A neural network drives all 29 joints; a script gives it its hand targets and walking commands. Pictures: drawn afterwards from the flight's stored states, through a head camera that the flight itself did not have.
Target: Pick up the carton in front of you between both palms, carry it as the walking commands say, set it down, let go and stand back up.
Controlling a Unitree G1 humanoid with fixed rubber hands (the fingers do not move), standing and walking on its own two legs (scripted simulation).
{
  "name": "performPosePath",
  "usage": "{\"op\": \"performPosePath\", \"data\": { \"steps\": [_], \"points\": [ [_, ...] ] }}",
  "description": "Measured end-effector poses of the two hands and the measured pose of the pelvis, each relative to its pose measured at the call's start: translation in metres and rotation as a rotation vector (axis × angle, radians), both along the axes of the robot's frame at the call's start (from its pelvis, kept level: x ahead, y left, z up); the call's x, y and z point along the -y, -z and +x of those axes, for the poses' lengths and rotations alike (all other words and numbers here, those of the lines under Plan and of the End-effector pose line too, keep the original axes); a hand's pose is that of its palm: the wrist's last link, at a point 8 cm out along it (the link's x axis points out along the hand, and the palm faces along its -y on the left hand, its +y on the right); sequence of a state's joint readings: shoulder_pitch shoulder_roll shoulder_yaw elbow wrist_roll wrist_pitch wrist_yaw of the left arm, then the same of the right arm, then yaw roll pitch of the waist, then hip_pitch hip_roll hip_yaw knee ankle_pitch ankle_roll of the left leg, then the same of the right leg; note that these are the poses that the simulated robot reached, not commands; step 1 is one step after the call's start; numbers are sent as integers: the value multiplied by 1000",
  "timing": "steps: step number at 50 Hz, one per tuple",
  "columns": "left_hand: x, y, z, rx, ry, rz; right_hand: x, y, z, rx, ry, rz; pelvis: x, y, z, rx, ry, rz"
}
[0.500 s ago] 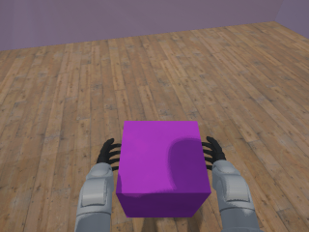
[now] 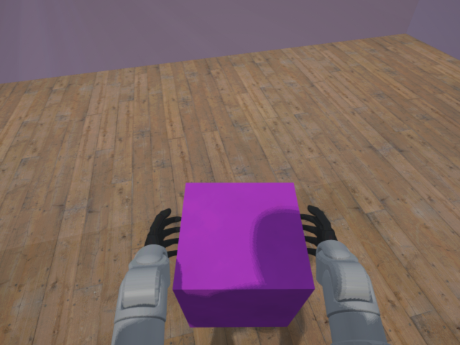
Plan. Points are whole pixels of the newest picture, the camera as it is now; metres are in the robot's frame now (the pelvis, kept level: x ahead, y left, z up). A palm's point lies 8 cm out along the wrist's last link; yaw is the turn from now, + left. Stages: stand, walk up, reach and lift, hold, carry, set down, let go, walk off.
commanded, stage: carry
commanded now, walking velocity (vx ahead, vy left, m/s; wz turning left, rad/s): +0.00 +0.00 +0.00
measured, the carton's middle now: (239, 258) +0.32 +0.00 -0.05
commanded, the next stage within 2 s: hold in 1.32 s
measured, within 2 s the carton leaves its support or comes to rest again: neither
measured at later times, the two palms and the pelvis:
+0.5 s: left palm (146, 279) +0.24 +0.15 +0.04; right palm (330, 274) +0.24 -0.14 +0.04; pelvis -0.05 +0.01 +0.00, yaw +0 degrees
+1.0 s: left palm (146, 295) +0.22 +0.15 +0.04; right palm (337, 290) +0.22 -0.15 +0.04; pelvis -0.08 +0.00 +0.00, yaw -1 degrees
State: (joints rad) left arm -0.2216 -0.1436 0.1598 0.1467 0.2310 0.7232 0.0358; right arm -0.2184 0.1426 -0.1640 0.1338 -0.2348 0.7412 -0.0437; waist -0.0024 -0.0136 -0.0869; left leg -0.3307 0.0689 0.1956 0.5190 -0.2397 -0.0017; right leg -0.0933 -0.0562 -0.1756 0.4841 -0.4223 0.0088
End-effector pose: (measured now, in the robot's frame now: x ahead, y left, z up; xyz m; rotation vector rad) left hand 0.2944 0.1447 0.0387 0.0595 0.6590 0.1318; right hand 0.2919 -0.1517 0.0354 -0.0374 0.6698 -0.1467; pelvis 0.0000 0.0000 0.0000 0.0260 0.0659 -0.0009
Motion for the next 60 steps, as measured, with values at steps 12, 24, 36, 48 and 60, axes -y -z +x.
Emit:
{"op": "performPosePath", "data": {
  "steps": [12, 24, 36, 48, 60],
  "points": [
    [-3, 5, -25, 0, 0, -9, -3, 3, -26, 0, 2, -4, -3, 5, -23, 26, 7, -8],
    [-7, -2, -50, 4, -6, -11, -7, -4, -49, 4, -2, -8, -6, 3, -49, 46, 8, -19],
    [-5, -3, -66, 2, -1, -12, -6, -5, -67, 1, 3, -9, -5, 2, -67, 50, 9, -25],
    [-3, -2, -74, 1, 0, -12, -3, -4, -75, 1, 3, -9, -3, 3, -75, 48, 10, -26],
    [0, -1, -78, 1, -1, -10, 0, -3, -79, 1, 2, -8, 0, 4, -79, 48, 9, -25]
  ]
}}
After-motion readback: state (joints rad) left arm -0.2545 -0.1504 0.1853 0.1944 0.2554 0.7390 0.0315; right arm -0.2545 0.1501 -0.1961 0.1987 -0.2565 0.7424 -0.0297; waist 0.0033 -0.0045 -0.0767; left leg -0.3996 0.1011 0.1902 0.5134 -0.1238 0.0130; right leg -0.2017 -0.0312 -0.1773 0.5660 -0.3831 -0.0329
